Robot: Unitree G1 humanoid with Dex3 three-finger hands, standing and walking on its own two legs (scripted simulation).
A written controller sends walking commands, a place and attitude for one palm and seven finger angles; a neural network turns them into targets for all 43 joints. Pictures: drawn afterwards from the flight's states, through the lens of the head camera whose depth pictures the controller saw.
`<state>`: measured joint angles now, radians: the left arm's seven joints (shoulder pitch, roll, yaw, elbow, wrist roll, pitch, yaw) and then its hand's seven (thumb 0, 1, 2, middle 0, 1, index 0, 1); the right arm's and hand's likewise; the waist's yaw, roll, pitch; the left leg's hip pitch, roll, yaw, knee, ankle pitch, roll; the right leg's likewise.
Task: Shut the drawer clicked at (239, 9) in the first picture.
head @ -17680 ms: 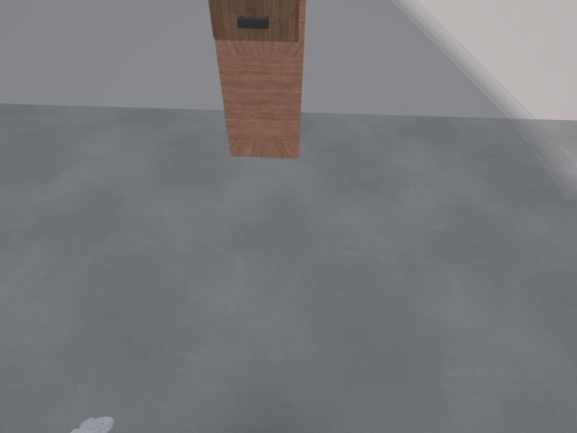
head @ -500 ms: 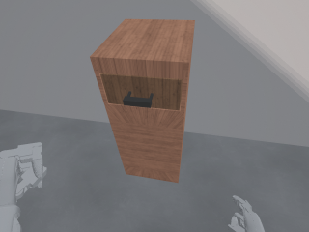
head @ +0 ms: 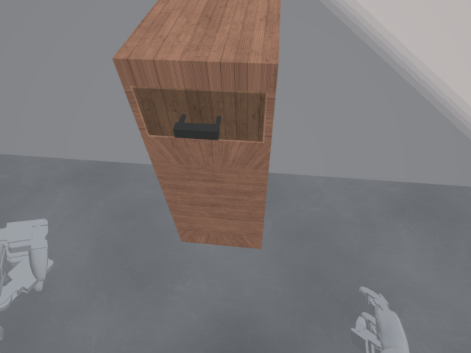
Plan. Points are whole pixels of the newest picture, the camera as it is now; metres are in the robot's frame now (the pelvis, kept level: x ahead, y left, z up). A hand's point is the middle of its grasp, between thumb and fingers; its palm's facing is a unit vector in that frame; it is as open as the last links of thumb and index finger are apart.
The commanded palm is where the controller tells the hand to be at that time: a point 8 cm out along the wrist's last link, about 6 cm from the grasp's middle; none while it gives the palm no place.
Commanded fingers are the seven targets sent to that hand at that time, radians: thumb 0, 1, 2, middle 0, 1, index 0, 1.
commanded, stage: step back with the hand held close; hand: left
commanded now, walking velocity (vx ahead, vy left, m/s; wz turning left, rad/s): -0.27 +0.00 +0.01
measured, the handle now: (198, 124) +0.64 +0.15 -0.01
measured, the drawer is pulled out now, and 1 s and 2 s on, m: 0.00 0.00 0.00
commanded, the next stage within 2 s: stop stepping back and stand still in 0.94 s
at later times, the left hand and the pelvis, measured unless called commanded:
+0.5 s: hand (9, 327) +0.12 +0.24 +0.16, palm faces +0.39 -0.79 -0.48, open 3.2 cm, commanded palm +0.05 +0.28 +0.17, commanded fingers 0.00 0.90 0.90 -1.40 -1.60 -1.40 -1.60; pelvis -0.07 +0.00 -0.01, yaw +2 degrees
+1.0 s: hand out of the picture +0.02 +0.25 +0.17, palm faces +0.39 -0.81 -0.43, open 3.3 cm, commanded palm -0.03 +0.28 +0.17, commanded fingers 0.00 0.90 0.90 -1.40 -1.60 -1.40 -1.60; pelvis -0.16 +0.00 +0.00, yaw +0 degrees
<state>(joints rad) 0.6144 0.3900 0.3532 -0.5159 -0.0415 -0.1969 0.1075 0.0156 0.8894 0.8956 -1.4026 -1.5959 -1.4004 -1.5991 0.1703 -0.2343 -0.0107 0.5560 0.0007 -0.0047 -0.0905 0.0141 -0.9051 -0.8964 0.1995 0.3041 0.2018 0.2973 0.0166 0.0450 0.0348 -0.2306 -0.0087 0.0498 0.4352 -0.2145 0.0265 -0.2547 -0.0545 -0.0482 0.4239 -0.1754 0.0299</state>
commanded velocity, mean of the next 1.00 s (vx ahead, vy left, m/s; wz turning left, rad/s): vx -0.35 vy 0.00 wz -0.04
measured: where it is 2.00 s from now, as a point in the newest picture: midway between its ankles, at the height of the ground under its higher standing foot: outside the picture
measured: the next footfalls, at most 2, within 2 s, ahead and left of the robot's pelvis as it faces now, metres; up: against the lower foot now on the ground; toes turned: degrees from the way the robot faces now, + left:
right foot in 1.12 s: -0.26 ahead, -0.11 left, +0.00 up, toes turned -4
left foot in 1.26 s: -0.11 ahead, +0.07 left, +0.00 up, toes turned -2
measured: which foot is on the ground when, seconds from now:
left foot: down 0.00-1.00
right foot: down 0.00-0.80, up 0.82-1.00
